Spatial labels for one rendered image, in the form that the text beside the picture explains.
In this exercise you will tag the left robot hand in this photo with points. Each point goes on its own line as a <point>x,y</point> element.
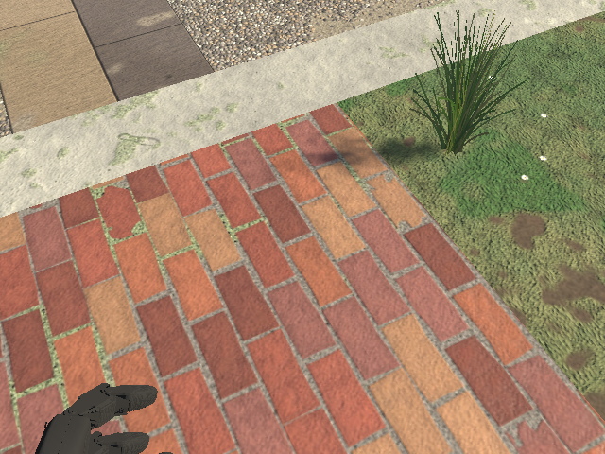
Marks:
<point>70,432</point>

